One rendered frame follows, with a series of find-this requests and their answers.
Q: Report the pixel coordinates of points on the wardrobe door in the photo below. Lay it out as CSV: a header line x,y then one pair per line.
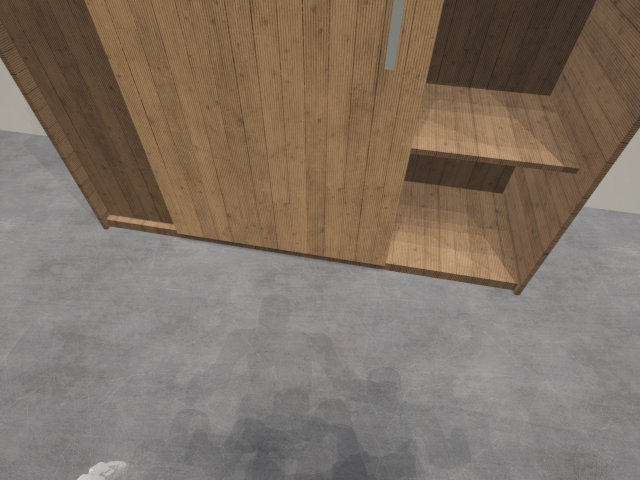
x,y
60,46
273,123

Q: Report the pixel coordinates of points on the handle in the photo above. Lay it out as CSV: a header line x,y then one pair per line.
x,y
394,34

